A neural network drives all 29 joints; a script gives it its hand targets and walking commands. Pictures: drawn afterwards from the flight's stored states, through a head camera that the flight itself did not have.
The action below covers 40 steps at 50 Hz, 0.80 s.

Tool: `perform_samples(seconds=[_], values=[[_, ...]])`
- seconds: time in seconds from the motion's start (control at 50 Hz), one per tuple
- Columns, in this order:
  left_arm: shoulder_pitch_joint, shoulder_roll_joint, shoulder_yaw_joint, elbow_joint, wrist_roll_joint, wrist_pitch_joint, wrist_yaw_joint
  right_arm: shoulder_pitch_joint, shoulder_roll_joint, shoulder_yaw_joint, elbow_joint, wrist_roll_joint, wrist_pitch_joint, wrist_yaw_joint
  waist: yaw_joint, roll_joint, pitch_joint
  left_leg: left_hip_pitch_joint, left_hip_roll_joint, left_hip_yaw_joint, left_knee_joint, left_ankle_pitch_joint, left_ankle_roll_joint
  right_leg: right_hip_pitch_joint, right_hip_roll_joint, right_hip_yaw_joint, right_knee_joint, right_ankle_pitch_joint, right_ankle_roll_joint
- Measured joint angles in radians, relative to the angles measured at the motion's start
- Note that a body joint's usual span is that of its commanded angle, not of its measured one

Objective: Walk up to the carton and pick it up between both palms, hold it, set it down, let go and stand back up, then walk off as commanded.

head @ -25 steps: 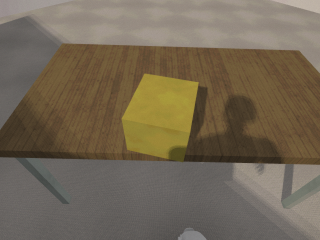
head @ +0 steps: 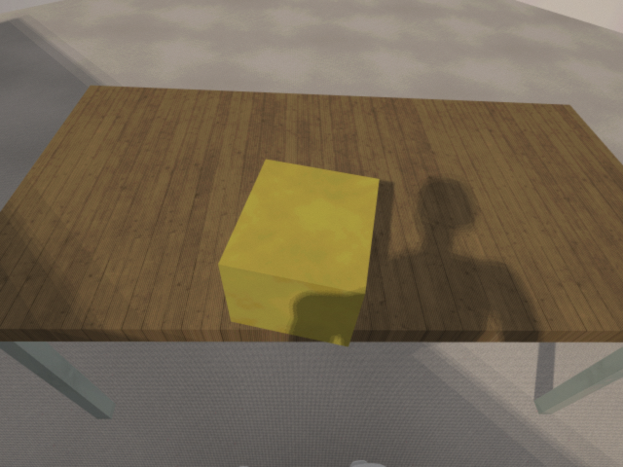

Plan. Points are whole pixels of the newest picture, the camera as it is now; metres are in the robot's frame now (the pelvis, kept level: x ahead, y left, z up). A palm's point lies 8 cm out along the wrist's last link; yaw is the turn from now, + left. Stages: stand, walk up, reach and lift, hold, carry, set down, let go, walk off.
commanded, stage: walk up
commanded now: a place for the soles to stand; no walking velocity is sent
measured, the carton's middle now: (305, 249) +0.46 +0.00 -0.02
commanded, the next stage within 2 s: reach and lift in 1.18 s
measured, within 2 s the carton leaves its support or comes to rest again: neither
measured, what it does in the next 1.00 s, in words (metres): stands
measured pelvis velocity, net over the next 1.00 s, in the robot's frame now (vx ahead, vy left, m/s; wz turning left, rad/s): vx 0.01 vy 0.00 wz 0.00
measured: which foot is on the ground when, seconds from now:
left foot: down 0.00-1.00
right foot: down 0.00-1.00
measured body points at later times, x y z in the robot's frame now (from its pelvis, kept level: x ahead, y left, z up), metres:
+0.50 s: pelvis +0.01 +0.00 +0.00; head +0.04 +0.02 +0.45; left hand +0.10 +0.32 -0.12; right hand +0.07 -0.33 -0.10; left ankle +0.05 +0.11 -0.71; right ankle +0.06 -0.13 -0.71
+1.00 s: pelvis +0.01 +0.00 +0.00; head +0.04 +0.01 +0.45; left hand +0.10 +0.32 -0.11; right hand +0.07 -0.33 -0.10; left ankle +0.05 +0.11 -0.71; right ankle +0.06 -0.14 -0.71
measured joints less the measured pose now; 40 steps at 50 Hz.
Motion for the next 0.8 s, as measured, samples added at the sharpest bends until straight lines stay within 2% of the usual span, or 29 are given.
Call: perform_samples(seconds=[0.06, 0.26, 0.4, 0.5, 0.66, 0.8], values=[[0.0, 0.0, 0.0, 0.006, 0.0, -0.017, 0.003, -0.006, 0.004, 0.0, 0.0, 0.0, 0.007, 0.002, 0.0, 0.001, 0.0, 0.002, 0.001, 0.0, 0.0, -0.005, -0.006, 0.009, -0.001, 0.0, -0.034, 0.118, 0.002], [-0.002, 0.0, -0.001, 0.006, 0.0, -0.03, 0.008, -0.01, 0.006, 0.0, 0.0, 0.0, 0.012, 0.006, 0.0, 0.005, 0.0, 0.002, -0.001, 0.0, 0.0, -0.019, 0.005, 0.011, -0.002, 0.0, -0.034, 0.082, 0.006], [-0.002, 0.0, -0.006, 0.006, 0.0, -0.035, 0.01, -0.028, 0.008, 0.0, 0.0, 0.0, 0.012, 0.006, 0.0, 0.005, -0.001, 0.003, -0.002, 0.0, 0.0, -0.018, -0.005, 0.012, -0.003, 0.0, -0.034, 0.083, 0.006], [-0.002, 0.0, -0.009, 0.006, 0.0, -0.027, 0.01, -0.028, 0.008, 0.0, 0.0, 0.0, 0.012, 0.008, 0.0, 0.005, -0.002, 0.005, 0.001, 0.0, 0.0, -0.018, 0.006, 0.014, 0.0, 0.0, -0.034, 0.083, 0.006], [-0.002, 0.0, -0.009, 0.006, 0.0, -0.028, 0.01, -0.031, 0.008, 0.0, 0.0, 0.0, 0.023, 0.011, 0.0, 0.008, -0.002, 0.006, 0.003, 0.0, 0.0, -0.018, -0.007, 0.014, 0.002, 0.0, -0.034, 0.083, 0.006], [-0.002, 0.0, -0.011, 0.006, 0.0, -0.028, 0.015, -0.038, 0.01, 0.0, 0.0, 0.0, 0.03, 0.012, 0.0, 0.008, -0.002, 0.006, 0.003, 0.0, 0.0, -0.017, -0.004, 0.014, 0.002, 0.0, -0.034, 0.086, 0.006]])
